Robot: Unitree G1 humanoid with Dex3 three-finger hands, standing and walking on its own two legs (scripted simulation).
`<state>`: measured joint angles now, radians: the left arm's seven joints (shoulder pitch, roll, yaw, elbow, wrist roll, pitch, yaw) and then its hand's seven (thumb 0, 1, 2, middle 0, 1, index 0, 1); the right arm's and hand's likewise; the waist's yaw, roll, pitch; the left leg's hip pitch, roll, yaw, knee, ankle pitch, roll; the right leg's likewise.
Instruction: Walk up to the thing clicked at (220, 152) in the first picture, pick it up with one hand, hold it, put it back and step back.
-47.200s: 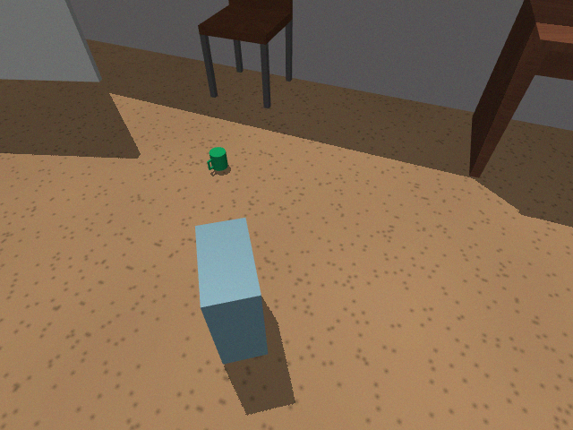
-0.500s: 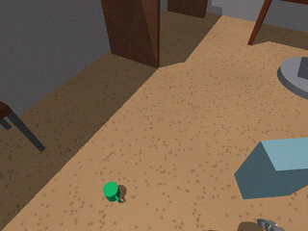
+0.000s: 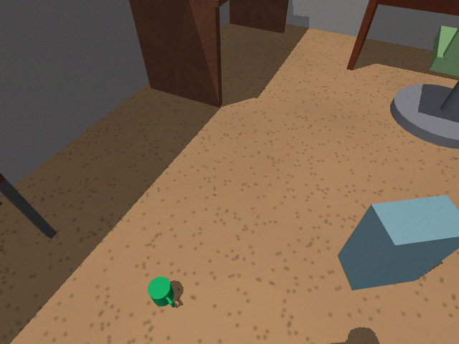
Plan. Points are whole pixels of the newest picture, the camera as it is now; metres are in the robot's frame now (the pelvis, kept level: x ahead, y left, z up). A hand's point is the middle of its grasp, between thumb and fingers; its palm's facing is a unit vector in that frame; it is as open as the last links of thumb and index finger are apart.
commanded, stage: walk up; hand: left
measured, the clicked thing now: (163, 294) +0.46 +0.28 -0.72
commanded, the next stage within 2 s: none
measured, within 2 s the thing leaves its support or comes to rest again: neither
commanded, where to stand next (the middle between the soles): +0.09 -0.02 m, yaw +0 degrees
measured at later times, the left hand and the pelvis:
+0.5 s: hand out of the picture +0.13 +0.25 -0.14, palm faces -0.07 -0.92 -0.38, open 7.4 cm; pelvis +0.05 -0.02 +0.00, yaw -2 degrees
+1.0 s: hand (105, 334) +0.21 +0.27 -0.17, palm faces -0.01 -0.93 -0.37, open 7.4 cm; pelvis +0.04 +0.01 -0.02, yaw +0 degrees
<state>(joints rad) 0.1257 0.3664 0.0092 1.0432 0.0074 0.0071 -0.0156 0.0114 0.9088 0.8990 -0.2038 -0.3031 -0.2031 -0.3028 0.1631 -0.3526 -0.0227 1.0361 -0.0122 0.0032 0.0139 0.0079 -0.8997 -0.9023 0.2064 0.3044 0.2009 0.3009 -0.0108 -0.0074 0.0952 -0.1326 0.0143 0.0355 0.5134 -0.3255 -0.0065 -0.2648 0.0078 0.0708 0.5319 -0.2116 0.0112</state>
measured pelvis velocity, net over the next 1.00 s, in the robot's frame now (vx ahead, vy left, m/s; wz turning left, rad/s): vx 0.04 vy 0.01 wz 0.00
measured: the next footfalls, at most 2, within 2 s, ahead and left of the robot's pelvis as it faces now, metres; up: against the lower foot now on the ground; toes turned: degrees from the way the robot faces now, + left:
left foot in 0.94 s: +0.13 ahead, +0.12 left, +0.00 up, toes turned -1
right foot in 1.28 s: +0.00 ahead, -0.11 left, +0.00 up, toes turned -3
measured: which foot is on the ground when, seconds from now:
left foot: down 0.00-0.54, up 0.56-0.92, down 0.94-1.00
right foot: down 0.00-0.94, up 0.96-1.00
